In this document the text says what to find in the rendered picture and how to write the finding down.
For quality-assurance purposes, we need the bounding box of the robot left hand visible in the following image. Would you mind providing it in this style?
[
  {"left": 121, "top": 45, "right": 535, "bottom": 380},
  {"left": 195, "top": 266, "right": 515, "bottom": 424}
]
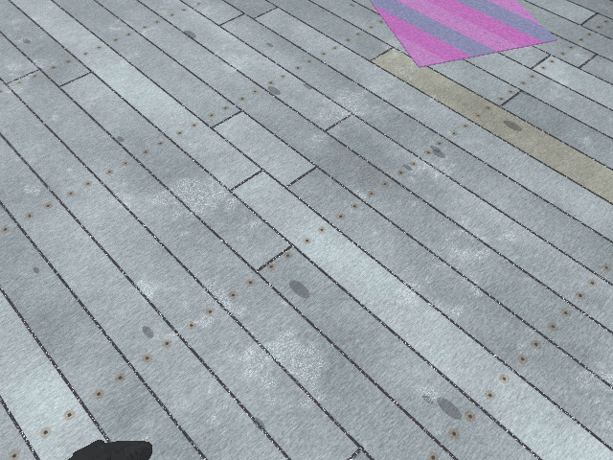
[{"left": 68, "top": 440, "right": 152, "bottom": 460}]

